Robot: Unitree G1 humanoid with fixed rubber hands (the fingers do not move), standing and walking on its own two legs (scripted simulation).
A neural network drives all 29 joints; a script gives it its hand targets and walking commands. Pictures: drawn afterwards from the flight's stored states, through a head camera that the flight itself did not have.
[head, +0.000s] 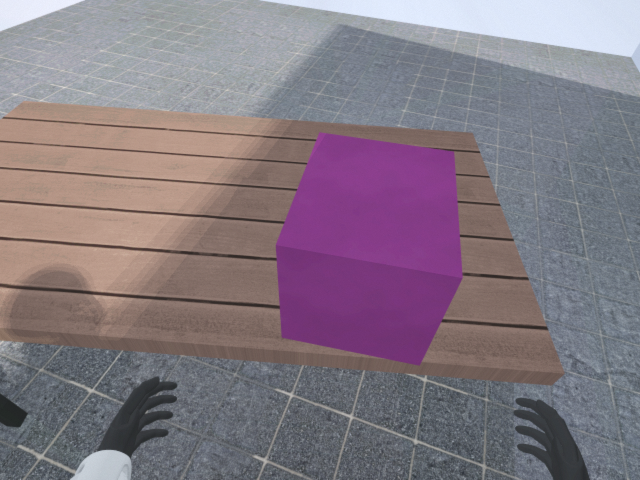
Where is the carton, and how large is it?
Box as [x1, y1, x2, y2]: [276, 132, 462, 365]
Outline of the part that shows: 319,132 276,243 282,337 419,365 462,278 453,151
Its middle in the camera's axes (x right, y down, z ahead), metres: +0.08 +0.01 +0.65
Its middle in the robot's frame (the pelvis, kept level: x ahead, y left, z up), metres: +0.47 -0.05 +0.00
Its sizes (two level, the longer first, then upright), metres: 0.274 0.230 0.229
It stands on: a table, 0.66 m high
